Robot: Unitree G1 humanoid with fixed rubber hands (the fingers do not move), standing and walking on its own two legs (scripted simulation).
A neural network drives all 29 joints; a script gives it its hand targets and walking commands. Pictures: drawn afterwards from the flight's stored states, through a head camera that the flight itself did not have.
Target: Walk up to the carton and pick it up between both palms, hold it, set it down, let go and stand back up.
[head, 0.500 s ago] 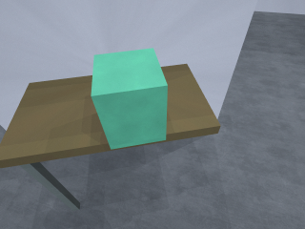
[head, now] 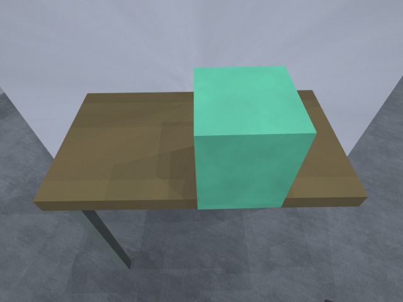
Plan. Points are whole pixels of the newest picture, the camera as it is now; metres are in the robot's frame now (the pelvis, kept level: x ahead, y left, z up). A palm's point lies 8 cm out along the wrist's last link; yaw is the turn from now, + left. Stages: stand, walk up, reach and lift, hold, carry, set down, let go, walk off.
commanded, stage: walk up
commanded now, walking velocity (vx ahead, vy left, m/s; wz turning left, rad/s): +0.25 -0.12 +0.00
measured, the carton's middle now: (239, 140) +0.45 -0.03 +0.07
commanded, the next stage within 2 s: none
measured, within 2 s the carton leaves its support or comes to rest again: neither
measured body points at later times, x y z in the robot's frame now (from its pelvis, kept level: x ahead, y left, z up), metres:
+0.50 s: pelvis +0.08 -0.01 +0.01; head +0.10 -0.01 +0.46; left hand +0.14 +0.23 -0.14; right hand +0.10 -0.23 -0.15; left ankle +0.08 +0.12 -0.72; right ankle +0.14 -0.11 -0.72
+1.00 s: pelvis +0.02 -0.05 +0.02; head +0.03 -0.06 +0.47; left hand +0.04 +0.17 -0.13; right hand +0.06 -0.30 -0.14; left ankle +0.01 +0.07 -0.71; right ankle +0.03 -0.17 -0.72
